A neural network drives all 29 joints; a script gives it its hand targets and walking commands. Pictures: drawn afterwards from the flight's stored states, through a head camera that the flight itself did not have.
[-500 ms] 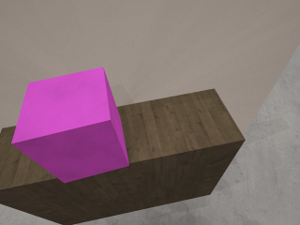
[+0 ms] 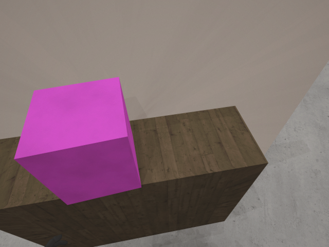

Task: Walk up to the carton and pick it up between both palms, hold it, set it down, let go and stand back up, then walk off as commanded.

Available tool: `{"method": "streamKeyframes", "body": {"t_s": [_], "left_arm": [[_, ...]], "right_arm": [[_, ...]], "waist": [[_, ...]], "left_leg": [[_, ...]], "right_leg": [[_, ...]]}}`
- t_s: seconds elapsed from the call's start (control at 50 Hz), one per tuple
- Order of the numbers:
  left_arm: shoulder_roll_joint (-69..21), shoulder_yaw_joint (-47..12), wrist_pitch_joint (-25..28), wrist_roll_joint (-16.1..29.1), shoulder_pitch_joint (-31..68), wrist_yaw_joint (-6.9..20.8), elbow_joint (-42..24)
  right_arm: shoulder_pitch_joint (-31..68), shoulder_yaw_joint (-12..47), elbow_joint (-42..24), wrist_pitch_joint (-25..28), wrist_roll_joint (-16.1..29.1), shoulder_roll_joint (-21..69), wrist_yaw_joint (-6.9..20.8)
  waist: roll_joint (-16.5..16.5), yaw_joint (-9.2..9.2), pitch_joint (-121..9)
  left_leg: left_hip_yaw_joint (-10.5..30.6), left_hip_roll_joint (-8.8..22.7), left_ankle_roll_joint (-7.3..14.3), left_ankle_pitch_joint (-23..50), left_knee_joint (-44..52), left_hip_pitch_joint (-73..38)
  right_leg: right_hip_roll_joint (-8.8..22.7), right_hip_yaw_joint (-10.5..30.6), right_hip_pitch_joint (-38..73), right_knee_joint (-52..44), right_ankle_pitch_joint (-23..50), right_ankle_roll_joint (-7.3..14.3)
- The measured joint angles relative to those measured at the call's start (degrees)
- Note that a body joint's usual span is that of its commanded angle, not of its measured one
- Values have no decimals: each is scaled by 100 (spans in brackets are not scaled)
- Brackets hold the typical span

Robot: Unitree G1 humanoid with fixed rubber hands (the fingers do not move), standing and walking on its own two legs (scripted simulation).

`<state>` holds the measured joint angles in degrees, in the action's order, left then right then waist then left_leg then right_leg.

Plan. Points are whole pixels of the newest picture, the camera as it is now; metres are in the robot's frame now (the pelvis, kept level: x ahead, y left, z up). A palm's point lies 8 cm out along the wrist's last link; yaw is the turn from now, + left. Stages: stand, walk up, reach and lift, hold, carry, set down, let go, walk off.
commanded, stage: walk up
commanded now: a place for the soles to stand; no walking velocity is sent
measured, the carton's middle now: (92, 143) +0.38 +0.21 +0.03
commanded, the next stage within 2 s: none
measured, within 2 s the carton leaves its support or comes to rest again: neither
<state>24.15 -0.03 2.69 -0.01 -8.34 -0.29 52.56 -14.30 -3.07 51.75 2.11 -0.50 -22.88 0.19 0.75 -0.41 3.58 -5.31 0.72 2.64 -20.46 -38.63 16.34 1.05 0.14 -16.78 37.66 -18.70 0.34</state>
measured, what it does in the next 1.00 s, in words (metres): steps to the left: left foot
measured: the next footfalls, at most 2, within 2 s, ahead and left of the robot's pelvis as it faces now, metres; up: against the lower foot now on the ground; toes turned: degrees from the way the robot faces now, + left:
left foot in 0.62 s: +0.01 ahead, +0.20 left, +0.00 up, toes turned +7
right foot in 1.10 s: -0.02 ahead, +0.04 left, +0.00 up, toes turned +4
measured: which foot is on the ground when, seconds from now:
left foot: down 0.00-0.30, up 0.32-0.60, down 0.62-1.00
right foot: down 0.00-0.64, up 0.66-1.00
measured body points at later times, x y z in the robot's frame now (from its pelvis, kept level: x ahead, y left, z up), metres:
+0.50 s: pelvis -0.02 +0.03 +0.00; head -0.01 +0.01 +0.45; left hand +0.05 +0.39 -0.08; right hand +0.08 -0.30 -0.12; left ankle -0.03 +0.13 -0.67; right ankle +0.01 -0.13 -0.72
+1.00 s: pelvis -0.10 +0.16 -0.01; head -0.07 +0.16 +0.43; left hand -0.08 +0.52 -0.11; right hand +0.02 -0.18 -0.10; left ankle -0.03 +0.19 -0.72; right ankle -0.06 +0.02 -0.69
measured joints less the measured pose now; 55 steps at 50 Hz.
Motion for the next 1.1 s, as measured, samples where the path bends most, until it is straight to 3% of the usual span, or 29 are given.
{"method": "streamKeyframes", "body": {"t_s": [0.32, 0.4, 0.48, 0.56, 0.62, 0.66, 0.72, 0.78, 0.94, 1.02, 1.1], "left_arm": [[-52, 2, 33, 0, 11, -67, 87], [34, 4, 52, 0, -268, -302, 41], [128, 2, 52, 0, -513, -458, 33], [375, 2, 54, 0, -517, -511, -100], [597, 1, 37, 0, -438, -513, -202], [699, 1, -31, 0, -276, -538, -207], [532, -3, -102, 0, -300, -621, -209], [409, -3, -139, 0, -324, -625, -212], [432, -2, -148, 0, -758, -625, -134], [398, -2, -153, 0, -966, -609, -107], [383, -3, -153, 0, -1279, -563, -102]], "right_arm": [[9, 22, -80, -104, -73, -40, 65], [14, -69, -449, -438, -183, -143, 167], [11, -211, -731, -576, -192, -287, 228], [9, -264, -895, -624, -191, -320, 296], [6, -310, -909, -629, -191, -333, 343], [6, -316, -899, -628, -216, -272, 346], [4, -316, -878, -628, -221, -253, 346], [3, -315, -886, -628, -221, -252, 346], [3, -316, -1014, -628, -221, -251, 346], [3, -315, -1014, -629, -222, -250, 346], [7, -319, -1017, -629, -254, -251, 346]], "waist": [[109, 2, -2], [188, 7, 49], [399, 3, 60], [480, -4, 127], [434, -13, 123], [208, -38, 351], [215, -93, 413], [172, -163, 415], [-69, -180, 414], [55, -178, 395], [231, -170, 300]], "left_leg": [[2, 2, -40, 108, 5, 7], [77, 2, -39, -372, -1634, 554], [289, 34, -39, -393, -2439, 831], [320, 247, -40, -457, -2205, 834], [324, 352, -71, -496, -1177, 642], [221, 98, -97, -551, -1240, 640], [192, 8, 89, -381, -1217, 639], [184, -134, 184, -90, -866, 645], [46, -520, 386, 366, -329, 643], [35, -538, 427, 415, -306, 638], [31, -580, 375, 479, -224, 638]], "right_leg": [[3, -9, 3, -8, 26, -1], [54, 10, 5, -7, 71, -1], [188, 35, 0, -2, 102, -1], [409, 26, -190, 208, 81, -1], [603, 61, -590, 587, -18, -1], [731, 328, -760, 1141, -542, 0], [291, 450, -1070, 2338, -1359, -1], [-17, 357, -1226, 2777, -1082, -1], [-134, 104, -1045, 2439, -794, -1], [-133, 57, -746, 1708, -931, -1], [-43, -249, -193, 589, -727, 10]]}}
